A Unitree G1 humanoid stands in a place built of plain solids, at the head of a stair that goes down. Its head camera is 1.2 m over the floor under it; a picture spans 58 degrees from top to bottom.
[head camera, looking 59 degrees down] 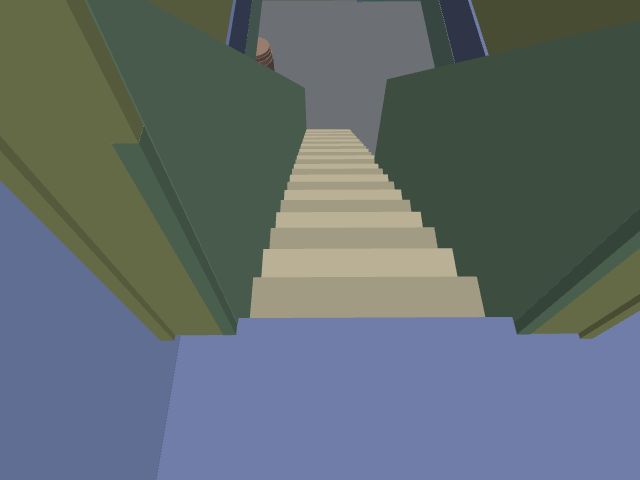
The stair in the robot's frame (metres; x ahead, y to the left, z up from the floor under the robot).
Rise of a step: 0.20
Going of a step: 0.23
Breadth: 0.88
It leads straight ahead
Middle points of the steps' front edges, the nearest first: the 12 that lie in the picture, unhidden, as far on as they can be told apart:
0.46 -0.16 0.00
0.69 -0.16 -0.19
0.91 -0.16 -0.39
1.14 -0.16 -0.58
1.37 -0.16 -0.78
1.60 -0.16 -0.97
1.83 -0.16 -1.17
2.05 -0.16 -1.36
2.28 -0.15 -1.56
2.51 -0.15 -1.75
2.74 -0.15 -1.95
2.97 -0.15 -2.14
